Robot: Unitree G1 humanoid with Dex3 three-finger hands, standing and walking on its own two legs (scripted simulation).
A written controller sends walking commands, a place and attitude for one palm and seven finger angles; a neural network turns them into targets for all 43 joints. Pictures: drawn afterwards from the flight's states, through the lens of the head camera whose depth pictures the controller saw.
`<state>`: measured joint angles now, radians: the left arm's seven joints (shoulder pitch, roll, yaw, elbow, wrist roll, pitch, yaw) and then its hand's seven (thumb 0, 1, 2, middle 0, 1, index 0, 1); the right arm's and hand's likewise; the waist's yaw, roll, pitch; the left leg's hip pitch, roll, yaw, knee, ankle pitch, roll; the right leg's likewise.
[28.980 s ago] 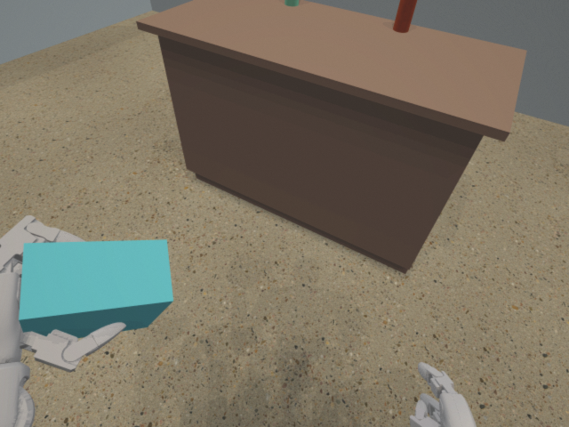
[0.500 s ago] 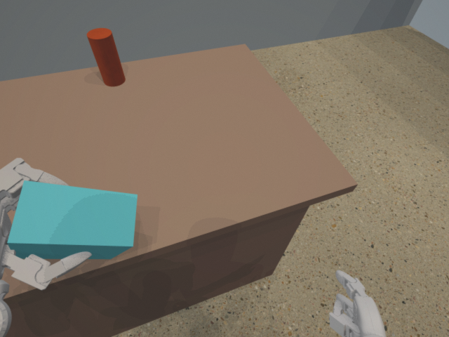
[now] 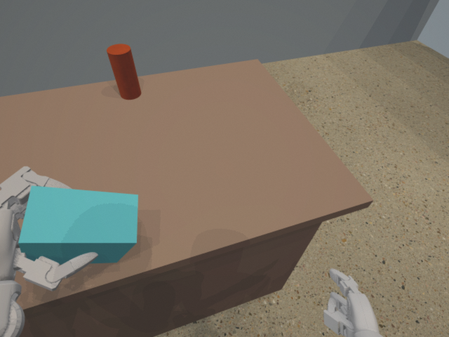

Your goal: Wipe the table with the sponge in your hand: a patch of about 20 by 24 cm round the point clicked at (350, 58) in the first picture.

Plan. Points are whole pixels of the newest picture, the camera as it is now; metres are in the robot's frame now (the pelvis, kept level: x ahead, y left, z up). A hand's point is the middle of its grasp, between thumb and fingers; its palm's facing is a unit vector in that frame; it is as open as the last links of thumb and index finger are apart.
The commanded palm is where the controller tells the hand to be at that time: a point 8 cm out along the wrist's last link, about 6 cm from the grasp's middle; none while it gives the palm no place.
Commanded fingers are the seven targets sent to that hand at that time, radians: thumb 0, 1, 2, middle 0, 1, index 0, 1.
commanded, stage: come to a stop and stand still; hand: left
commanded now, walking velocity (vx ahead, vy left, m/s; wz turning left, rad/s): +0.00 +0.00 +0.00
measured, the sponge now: (97, 230) +0.23 +0.21 +0.12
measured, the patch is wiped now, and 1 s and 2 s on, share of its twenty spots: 0.00 0.00 0.00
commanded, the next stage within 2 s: look again from close up in 0.54 s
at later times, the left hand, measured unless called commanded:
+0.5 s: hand (19, 229) +0.21 +0.29 +0.15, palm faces +0.36 -0.84 -0.41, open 10.8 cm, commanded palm +0.15 +0.32 +0.17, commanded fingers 0.00 0.10 1.30 -1.20 -1.60 -1.20 -1.60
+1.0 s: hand (42, 247) +0.19 +0.26 +0.14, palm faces +0.27 -0.87 -0.40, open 10.8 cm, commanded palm +0.14 +0.31 +0.17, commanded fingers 0.00 0.10 1.30 -1.20 -1.60 -1.20 -1.60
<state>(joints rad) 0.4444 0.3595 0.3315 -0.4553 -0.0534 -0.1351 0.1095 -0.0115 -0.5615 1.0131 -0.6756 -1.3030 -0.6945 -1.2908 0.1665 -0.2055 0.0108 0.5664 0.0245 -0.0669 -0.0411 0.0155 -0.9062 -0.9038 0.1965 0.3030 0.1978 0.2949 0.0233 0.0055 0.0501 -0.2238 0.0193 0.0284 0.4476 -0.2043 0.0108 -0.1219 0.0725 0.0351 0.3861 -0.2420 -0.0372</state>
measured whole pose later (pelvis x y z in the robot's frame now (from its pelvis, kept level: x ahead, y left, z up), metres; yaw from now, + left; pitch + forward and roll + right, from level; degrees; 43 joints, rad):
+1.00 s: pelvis -0.02 +0.03 +0.00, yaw +0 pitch -1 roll -1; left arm 0.48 0.39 0.31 -0.43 -0.03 -0.24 0.05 -0.01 -0.56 1.01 -0.68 -1.30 -0.70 -1.29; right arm 0.22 -0.21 0.01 0.57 0.02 -0.14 -0.02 0.01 -0.91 -0.90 0.20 0.30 0.20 0.30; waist 0.01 -0.03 0.03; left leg -0.28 -0.01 0.04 0.48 -0.20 0.05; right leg -0.18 0.04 0.04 0.44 -0.25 0.00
